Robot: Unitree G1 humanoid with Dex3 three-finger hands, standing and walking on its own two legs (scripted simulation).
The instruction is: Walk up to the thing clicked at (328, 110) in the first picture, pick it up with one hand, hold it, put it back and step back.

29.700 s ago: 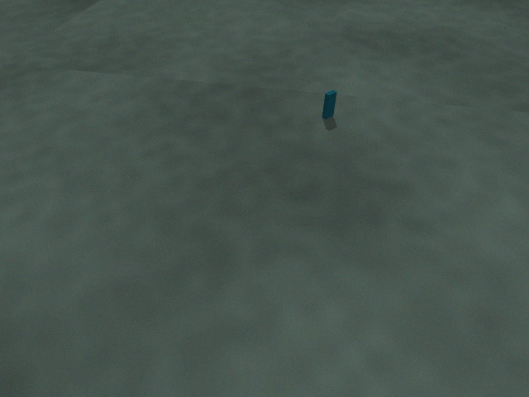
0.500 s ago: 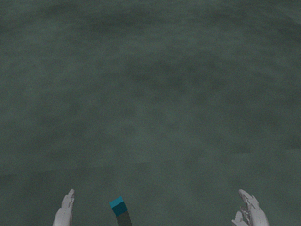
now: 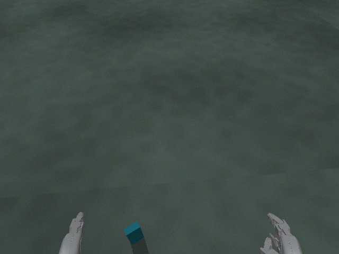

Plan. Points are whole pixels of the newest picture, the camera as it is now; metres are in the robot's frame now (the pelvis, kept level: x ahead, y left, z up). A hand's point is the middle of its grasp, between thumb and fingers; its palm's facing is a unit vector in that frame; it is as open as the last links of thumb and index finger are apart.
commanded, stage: home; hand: left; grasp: from the side
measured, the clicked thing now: (134, 233) +0.36 +0.21 -0.64
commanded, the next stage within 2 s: stand in 0.02 s
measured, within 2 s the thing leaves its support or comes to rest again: neither
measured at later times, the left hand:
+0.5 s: hand out of the picture +0.14 +0.20 -0.09, palm faces -0.02 -0.94 -0.33, open 11.2 cm
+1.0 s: hand out of the picture +0.05 +0.25 -0.11, palm faces +0.01 -0.94 -0.34, open 7.4 cm
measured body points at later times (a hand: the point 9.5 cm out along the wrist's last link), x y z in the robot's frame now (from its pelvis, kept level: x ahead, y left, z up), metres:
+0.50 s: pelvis -0.01 +0.00 +0.01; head +0.01 +0.00 +0.46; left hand +0.14 +0.25 -0.07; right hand +0.14 -0.26 -0.09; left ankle +0.01 +0.13 -0.69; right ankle -0.01 -0.13 -0.69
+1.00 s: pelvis -0.01 +0.01 +0.05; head -0.01 +0.01 +0.50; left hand +0.05 +0.30 -0.08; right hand +0.07 -0.27 -0.09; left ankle +0.01 +0.13 -0.69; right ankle -0.01 -0.13 -0.69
